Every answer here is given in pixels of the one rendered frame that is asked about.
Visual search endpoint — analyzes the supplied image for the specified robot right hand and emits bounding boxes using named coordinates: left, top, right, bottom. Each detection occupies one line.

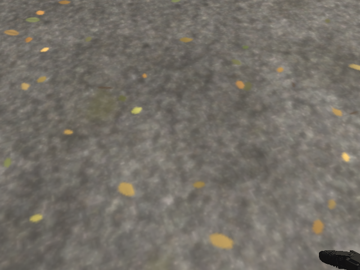
left=319, top=250, right=360, bottom=270

